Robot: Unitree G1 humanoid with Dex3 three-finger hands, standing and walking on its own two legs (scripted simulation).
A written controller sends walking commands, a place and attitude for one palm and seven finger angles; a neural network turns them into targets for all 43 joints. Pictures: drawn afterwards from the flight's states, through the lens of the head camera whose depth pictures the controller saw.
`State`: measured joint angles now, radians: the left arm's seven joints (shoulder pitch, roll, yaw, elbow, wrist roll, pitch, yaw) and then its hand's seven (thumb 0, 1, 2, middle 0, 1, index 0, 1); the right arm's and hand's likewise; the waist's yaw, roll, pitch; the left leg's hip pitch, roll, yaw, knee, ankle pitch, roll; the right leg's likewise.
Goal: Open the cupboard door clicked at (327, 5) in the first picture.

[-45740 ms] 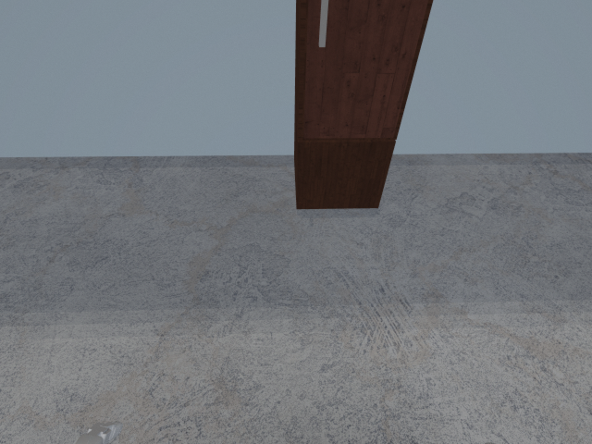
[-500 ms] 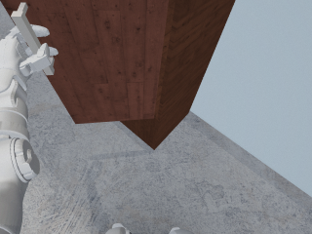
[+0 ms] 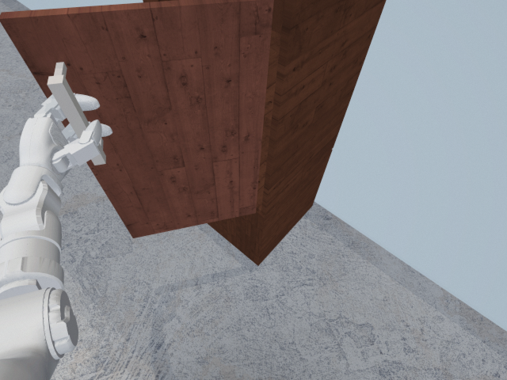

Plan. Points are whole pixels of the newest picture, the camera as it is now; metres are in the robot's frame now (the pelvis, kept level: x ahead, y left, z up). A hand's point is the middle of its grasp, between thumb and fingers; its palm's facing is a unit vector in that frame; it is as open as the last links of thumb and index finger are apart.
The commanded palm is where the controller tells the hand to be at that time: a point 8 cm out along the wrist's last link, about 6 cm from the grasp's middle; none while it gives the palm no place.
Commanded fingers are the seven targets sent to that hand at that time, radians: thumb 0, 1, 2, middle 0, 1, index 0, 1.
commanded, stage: pull the door open along its arc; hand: left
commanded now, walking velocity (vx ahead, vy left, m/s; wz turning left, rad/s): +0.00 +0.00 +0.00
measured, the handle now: (81, 117) +0.51 +0.25 +0.13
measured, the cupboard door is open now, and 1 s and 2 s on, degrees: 56 98 98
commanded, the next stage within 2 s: open thumb and fingers to let go in 0.74 s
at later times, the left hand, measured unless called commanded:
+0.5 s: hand (141, 202) +0.34 +0.13 +0.13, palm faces +0.44 -0.90 +0.01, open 6.0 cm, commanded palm +0.27 +0.18 +0.12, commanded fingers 0.00 0.90 0.90 -0.40 -1.35 -0.40 -1.35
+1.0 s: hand (196, 232) +0.30 +0.06 +0.12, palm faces +0.43 -0.90 -0.02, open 6.0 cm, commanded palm +0.25 +0.10 +0.12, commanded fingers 0.00 0.27 0.63 -0.35 -1.28 -0.35 -1.28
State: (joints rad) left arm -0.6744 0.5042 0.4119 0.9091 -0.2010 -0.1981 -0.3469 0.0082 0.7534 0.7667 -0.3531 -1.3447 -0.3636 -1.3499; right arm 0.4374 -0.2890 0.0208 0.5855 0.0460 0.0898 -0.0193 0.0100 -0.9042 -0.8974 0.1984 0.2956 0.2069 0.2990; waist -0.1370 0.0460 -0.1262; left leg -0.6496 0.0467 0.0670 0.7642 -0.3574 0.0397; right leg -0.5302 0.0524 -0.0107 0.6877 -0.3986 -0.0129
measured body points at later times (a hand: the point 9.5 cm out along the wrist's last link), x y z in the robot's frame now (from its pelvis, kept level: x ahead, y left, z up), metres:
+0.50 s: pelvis -0.01 -0.03 +0.01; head -0.01 -0.04 +0.46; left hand +0.31 +0.18 +0.13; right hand +0.18 -0.23 -0.08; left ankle +0.00 +0.09 -0.71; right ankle -0.05 -0.12 -0.71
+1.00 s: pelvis -0.01 -0.05 +0.02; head -0.02 -0.08 +0.46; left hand +0.27 +0.11 +0.13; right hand +0.19 -0.25 -0.09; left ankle +0.00 +0.09 -0.71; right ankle -0.05 -0.12 -0.71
